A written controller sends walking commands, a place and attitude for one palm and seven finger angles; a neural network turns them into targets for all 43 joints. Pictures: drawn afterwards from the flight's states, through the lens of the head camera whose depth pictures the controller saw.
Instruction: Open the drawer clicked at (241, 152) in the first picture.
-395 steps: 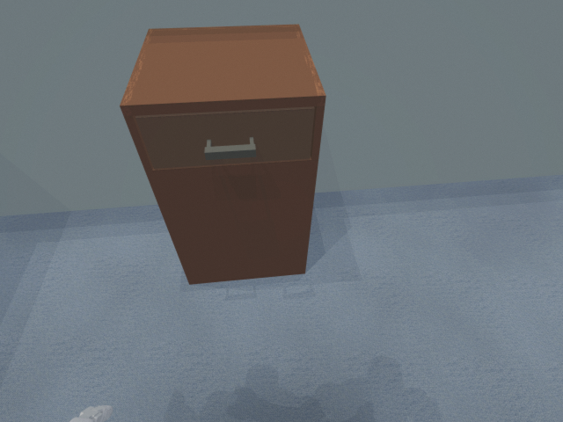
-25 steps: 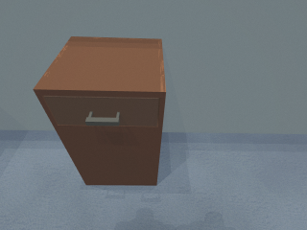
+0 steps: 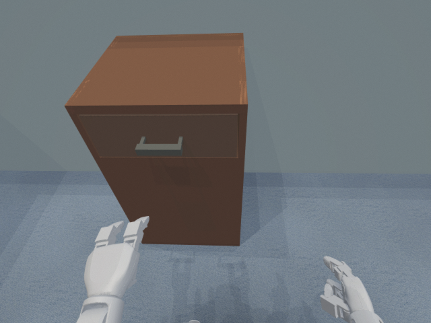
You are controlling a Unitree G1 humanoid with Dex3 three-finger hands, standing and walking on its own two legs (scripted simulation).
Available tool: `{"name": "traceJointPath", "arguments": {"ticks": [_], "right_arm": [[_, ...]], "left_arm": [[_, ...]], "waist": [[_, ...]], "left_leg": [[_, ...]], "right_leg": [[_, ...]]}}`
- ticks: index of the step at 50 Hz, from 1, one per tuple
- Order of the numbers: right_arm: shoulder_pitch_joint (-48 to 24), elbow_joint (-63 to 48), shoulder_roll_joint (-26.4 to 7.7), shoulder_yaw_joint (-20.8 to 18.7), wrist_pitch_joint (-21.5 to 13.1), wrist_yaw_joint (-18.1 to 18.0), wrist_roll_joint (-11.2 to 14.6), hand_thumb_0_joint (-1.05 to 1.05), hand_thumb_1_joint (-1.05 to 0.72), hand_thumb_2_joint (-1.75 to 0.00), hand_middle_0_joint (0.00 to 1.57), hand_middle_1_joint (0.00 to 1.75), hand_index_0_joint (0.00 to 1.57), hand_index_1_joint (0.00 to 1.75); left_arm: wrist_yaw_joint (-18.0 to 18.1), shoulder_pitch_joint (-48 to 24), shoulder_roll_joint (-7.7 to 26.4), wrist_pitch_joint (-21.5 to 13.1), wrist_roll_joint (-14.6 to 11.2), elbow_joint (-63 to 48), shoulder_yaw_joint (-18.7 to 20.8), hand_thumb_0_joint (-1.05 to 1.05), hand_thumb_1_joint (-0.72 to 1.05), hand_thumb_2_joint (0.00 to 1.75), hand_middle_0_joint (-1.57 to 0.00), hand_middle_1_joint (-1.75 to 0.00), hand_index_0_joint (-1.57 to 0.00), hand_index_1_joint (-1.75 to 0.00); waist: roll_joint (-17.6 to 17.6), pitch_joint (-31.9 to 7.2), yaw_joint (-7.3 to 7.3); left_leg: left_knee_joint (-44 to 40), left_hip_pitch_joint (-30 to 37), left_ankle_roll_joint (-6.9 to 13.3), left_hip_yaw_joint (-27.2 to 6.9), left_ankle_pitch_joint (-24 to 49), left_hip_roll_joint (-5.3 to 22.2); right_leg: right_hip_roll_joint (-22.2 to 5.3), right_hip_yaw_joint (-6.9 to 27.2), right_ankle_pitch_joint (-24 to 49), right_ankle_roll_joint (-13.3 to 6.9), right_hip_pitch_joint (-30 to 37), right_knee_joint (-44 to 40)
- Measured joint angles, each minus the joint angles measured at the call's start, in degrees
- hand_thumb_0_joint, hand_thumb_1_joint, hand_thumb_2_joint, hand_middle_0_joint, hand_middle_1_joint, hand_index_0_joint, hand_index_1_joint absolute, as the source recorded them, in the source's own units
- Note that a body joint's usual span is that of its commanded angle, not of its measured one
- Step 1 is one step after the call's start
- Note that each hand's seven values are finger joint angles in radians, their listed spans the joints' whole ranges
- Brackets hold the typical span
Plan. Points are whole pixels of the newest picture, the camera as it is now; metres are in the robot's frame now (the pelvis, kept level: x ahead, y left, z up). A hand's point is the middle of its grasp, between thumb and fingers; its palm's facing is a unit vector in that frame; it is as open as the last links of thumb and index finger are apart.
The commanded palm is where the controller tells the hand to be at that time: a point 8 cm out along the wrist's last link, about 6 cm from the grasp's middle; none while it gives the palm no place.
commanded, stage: raise the hand with hooked fingers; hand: left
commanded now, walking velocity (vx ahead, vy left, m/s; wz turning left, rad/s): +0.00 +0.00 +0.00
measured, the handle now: (160, 144) +0.57 +0.22 -0.02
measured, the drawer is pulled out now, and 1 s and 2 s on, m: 0.00 0.00 0.00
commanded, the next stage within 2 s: move the hooked fingers above the handle in 1.54 s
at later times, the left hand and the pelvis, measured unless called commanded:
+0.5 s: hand (117, 239) +0.26 +0.22 +0.02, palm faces -0.01 -0.12 -0.99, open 11.2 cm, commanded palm +0.24 +0.22 +0.09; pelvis +0.05 -0.02 +0.01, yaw +2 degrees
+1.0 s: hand (113, 182) +0.34 +0.23 +0.10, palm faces +0.07 -0.08 -0.99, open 13.7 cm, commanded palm +0.31 +0.23 +0.15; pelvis +0.06 -0.02 +0.03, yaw +3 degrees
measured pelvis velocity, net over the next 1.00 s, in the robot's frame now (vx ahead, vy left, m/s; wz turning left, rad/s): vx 0.06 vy -0.02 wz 0.05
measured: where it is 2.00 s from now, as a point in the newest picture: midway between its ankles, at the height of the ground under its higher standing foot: outside the picture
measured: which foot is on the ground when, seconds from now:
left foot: down 0.00-1.00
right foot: down 0.00-1.00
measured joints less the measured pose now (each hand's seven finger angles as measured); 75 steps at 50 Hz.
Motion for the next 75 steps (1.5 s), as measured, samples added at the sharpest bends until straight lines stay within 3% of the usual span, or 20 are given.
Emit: {"name": "traceJointPath", "arguments": {"ticks": [3, 6, 11, 18, 22, 26, 33, 52, 62, 68, 75], "right_arm": [[-1.5, -2.8, 0.4, 0.0, 3.4, 0.3, -0.5, 0.02, -0.91, -0.89, 0.2, 0.3, 0.2, 0.3], [-2.7, -4.3, 0.9, 0.1, 5.3, 0.2, -1.4, 0.02, -0.91, -0.89, 0.2, 0.3, 0.2, 0.3], [-4.8, -3.8, 1.7, 1.2, 6.1, -0.3, -2.0, 0.02, -0.91, -0.89, 0.2, 0.3, 0.2, 0.3], [-3.6, -2.1, 3.6, 3.5, 6.8, -0.3, -0.7, 0.02, -0.91, -0.89, 0.2, 0.3, 0.2, 0.3], [-1.4, -1.5, 3.7, 4.0, 6.6, -0.3, -0.8, 0.02, -0.91, -0.89, 0.21, 0.3, 0.2, 0.3], [0.2, -0.5, 2.5, 2.8, 6.8, -0.2, -1.1, 0.02, -0.91, -0.89, 0.21, 0.3, 0.2, 0.3], [1.1, 1.3, -0.1, 0.1, 7.4, -0.5, -0.4, 0.02, -0.91, -0.89, 0.2, 0.3, 0.2, 0.3], [-2.0, 0.9, 0.8, 1.5, 8.6, -1.4, 1.9, 0.02, -0.91, -0.89, 0.2, 0.3, 0.2, 0.3], [-1.2, 1.5, 0.8, 2.0, 9.2, -1.7, 2.4, 0.01, -0.91, -0.89, 0.2, 0.3, 0.2, 0.3], [0.3, 1.6, 0.2, 1.4, 9.3, -1.1, 2.3, 0.01, -0.91, -0.89, 0.2, 0.3, 0.2, 0.3], [1.0, 2.9, -0.3, 0.3, 9.0, -1.3, 2.4, 0.02, -0.91, -0.89, 0.2, 0.3, 0.2, 0.3]], "left_arm": [[0.9, 3.5, 0.2, -0.6, 3.7, -1.6, -0.9, 0.0, 0.6, 0.78, -0.23, -0.49, -0.22, -0.49], [1.8, 5.2, 2.4, -0.7, 4.5, -3.7, -0.3, 0.0, 0.53, 0.75, -0.24, -0.53, -0.24, -0.53], [1.4, 1.7, 5.8, 0.2, 2.1, -5.7, 2.1, 0.0, 0.4, 0.7, -0.26, -0.61, -0.25, -0.61], [-5.0, -2.0, 5.5, 2.5, -1.8, -7.3, 2.7, 0.0, 0.24, 0.63, -0.27, -0.71, -0.26, -0.71], [-7.1, -0.6, 6.5, 0.4, -1.6, -8.5, 3.1, 0.0, 0.15, 0.59, -0.27, -0.77, -0.27, -0.77], [-6.6, 0.1, 7.7, -1.1, -1.5, -9.7, 4.2, 0.0, 0.06, 0.55, -0.28, -0.83, -0.28, -0.83], [-6.3, -3.0, 8.2, 1.2, -3.3, -10.1, 5.6, 0.0, -0.1, 0.48, -0.29, -0.94, -0.29, -0.94], [-17.1, -17.1, 11.3, 4.8, -5.7, -6.7, 3.7, -0.01, -0.46, 0.32, -0.32, -1.17, -0.31, -1.17], [-22.2, -22.9, 13.4, 2.3, -7.6, -4.2, 4.7, -0.01, -0.49, 0.31, -0.32, -1.2, -0.31, -1.2], [-22.8, -20.9, 13.4, 0.5, -8.1, -5.1, 5.6, -0.01, -0.49, 0.31, -0.32, -1.2, -0.31, -1.2], [-19.5, -19.9, 13.4, -1.5, -7.4, -5.6, 5.4, -0.01, -0.49, 0.3, -0.32, -1.2, -0.32, -1.2]], "waist": [[-0.9, 0.4, 1.45], [-1.1, 0.8, 2.54], [0.3, 1.7, 3.02], [1.2, 2.2, 2.1], [0.9, 2.6, 1.37], [1.1, 3.1, 0.95], [1.8, 3.4, 0.59], [2.1, 4.5, 1.17], [2.4, 5.5, 1.07], [2.1, 5.7, 0.87], [2.1, 5.7, 1.14]], "left_leg": [[1.6, -1.0, -0.1, -0.9, -0.9, 0.4], [3.9, -2.2, -0.6, -2.6, -2.1, 0.7], [6.8, -2.8, -1.1, -5.2, -4.0, 0.7], [1.8, 2.3, -1.3, -4.9, -3.2, 0.7], [-1.8, 5.0, -1.5, -4.1, -2.4, 0.9], [-3.4, 6.2, -1.5, -3.9, -2.3, 0.9], [-5.0, 7.8, -1.4, -4.1, -2.2, 0.5], [-13.2, 15.9, -1.6, -4.9, 1.1, -0.1], [-15.3, 17.2, -1.6, -5.3, 2.5, -0.2], [-15.7, 16.8, -1.4, -4.9, 2.8, -0.1], [-14.8, 15.6, -1.1, -4.9, 2.7, -0.3]], "right_leg": [[0.4, -1.0, -0.6, -0.3, -0.4, 0.7], [0.7, -2.7, -1.5, -0.6, -0.5, 1.4], [0.9, -5.3, -3.0, -1.2, 0.5, 2.2], [1.0, -4.5, -2.0, -1.3, 5.3, -2.8], [1.2, -3.4, -1.0, -1.4, 7.5, -5.9], [1.2, -3.0, -0.7, -1.4, 8.6, -7.5], [0.8, -3.1, -0.8, -1.3, 10.2, -9.0], [0.4, -3.3, 2.2, -1.4, 18.3, -16.9], [0.3, -3.6, 3.6, -1.3, 19.9, -19.3], [0.3, -3.3, 4.0, -1.1, 19.3, -19.6], [0.1, -3.4, 3.9, -0.8, 18.3, -18.9]]}}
